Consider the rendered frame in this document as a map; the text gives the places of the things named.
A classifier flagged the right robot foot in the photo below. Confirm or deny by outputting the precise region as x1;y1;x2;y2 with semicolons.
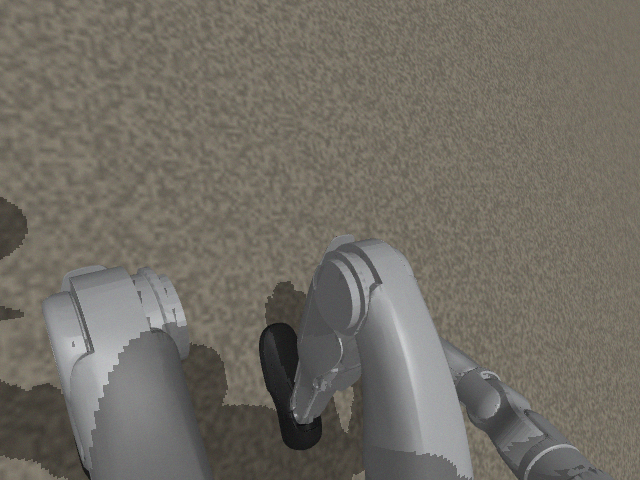
259;323;322;450

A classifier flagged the left robot foot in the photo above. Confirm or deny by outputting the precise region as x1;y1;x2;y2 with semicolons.
74;437;91;480

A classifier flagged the right robot arm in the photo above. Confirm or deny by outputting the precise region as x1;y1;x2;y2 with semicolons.
456;368;614;480

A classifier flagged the right robot hand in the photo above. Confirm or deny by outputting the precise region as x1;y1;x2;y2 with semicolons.
439;336;482;388

